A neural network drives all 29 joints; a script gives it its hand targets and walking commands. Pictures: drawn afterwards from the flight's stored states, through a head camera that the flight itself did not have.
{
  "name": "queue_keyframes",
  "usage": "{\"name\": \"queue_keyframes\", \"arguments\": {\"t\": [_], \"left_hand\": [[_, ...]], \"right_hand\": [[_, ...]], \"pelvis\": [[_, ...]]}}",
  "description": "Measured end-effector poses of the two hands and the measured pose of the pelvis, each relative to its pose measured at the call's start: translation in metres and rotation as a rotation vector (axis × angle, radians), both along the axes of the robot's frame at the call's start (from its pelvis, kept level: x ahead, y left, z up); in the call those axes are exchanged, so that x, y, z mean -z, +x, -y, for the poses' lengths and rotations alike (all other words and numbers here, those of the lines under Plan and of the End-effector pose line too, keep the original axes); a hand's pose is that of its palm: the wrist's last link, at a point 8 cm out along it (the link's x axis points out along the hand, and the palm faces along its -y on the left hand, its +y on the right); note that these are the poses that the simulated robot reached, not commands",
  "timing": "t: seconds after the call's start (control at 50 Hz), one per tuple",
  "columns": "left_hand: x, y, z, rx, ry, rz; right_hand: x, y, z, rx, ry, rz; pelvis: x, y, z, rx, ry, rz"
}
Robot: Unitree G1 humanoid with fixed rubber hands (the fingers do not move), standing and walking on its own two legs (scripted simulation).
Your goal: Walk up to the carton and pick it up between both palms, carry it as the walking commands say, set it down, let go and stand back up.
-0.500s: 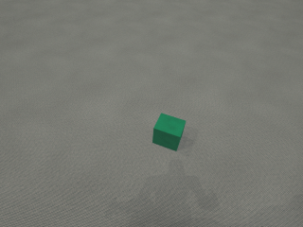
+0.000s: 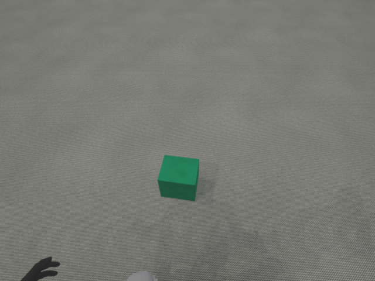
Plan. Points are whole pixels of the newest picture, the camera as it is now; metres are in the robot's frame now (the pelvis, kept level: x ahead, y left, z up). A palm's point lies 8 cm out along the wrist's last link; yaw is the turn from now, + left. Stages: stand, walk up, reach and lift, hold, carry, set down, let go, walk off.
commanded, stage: walk up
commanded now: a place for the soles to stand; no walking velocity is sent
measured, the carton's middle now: (179, 178) +0.74 +0.04 -0.67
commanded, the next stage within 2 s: none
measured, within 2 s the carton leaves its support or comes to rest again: neither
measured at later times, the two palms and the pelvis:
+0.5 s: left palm (51, 224) +0.27 +0.33 -0.08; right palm (328, 250) +0.21 -0.33 -0.10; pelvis +0.18 +0.01 -0.01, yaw -2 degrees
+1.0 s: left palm (64, 190) +0.38 +0.35 -0.11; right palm (289, 186) +0.38 -0.29 -0.11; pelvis +0.30 +0.03 -0.02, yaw -2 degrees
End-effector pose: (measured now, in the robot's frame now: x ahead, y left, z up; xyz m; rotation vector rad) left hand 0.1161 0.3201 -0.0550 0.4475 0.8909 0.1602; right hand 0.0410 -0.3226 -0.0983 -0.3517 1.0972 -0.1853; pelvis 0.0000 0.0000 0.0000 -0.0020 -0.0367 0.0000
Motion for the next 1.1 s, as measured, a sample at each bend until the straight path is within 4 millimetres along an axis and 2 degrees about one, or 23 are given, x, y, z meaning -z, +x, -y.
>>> {"name": "queue_keyframes", "arguments": {"t": [0.1, 0.18, 0.24, 0.34, 0.42, 0.46, 0.52, 0.62, 0.68, 0.74, 0.84, 0.96, 1.1], "left_hand": [[0.008, 0.006, -0.016, -0.031, -0.014, -0.053], [0.03, 0.022, -0.034, -0.046, -0.015, -0.106], [0.041, 0.045, -0.033, -0.029, -0.017, -0.16], [0.037, 0.098, -0.017, 0.021, -0.047, -0.157], [0.032, 0.137, -0.008, 0.037, -0.026, -0.109], [0.032, 0.15, -0.009, 0.022, -0.002, -0.077], [0.025, 0.156, -0.013, -0.019, 0.006, -0.066], [0.015, 0.158, -0.027, -0.063, 0.019, -0.118], [0.02, 0.164, -0.041, -0.083, 0.019, -0.159], [0.036, 0.178, -0.054, -0.099, 0.019, -0.191], [0.048, 0.217, -0.046, -0.083, -0.006, -0.203], [0.056, 0.252, -0.031, -0.051, -0.006, -0.173], [0.054, 0.294, -0.021, -0.044, -0.044, -0.141]], "right_hand": [[-0.007, 0.057, -0.017, -0.039, 0.013, 0.037], [-0.01, 0.093, -0.021, -0.048, -0.044, 0.1], [-0.016, 0.104, -0.018, 0.001, -0.064, 0.121], [-0.022, 0.111, -0.009, 0.042, -0.072, 0.06], [-0.009, 0.128, 0.004, 0.05, -0.061, 0.011], [0.001, 0.143, 0.007, 0.052, -0.053, -0.01], [0.005, 0.18, 0.001, 0.03, -0.033, -0.017], [-0.005, 0.254, -0.019, -0.043, 0.002, 0.053], [-0.012, 0.292, -0.031, -0.066, -0.006, 0.096], [-0.009, 0.321, -0.038, -0.076, -0.049, 0.144], [-0.011, 0.335, -0.043, -0.039, -0.059, 0.142], [0.006, 0.336, -0.032, 0.005, -0.058, 0.085], [0.015, 0.332, -0.041, 0.03, -0.034, 0.016]], "pelvis": [[-0.001, 0.038, -0.01, 0.01, -0.002, -0.006], [0.012, 0.071, -0.024, 0.031, 0.009, -0.01], [0.012, 0.091, -0.026, 0.045, 0.016, -0.003], [0.004, 0.125, -0.021, 0.056, 0.012, -0.007], [0.011, 0.156, -0.011, 0.052, -0.002, -0.009], [0.017, 0.171, -0.006, 0.041, -0.011, -0.005], [0.013, 0.191, -0.007, 0.026, -0.014, -0.004], [0.003, 0.224, -0.016, 0.02, -0.004, -0.012], [0.003, 0.244, -0.025, 0.027, 0.004, -0.016], [0.015, 0.262, -0.037, 0.032, 0.002, -0.018], [0.015, 0.28, -0.04, 0.034, -0.004, -0.012], [0.023, 0.294, -0.033, 0.037, -0.012, -0.005], [0.017, 0.307, -0.035, 0.035, 0.007, -0.014]]}}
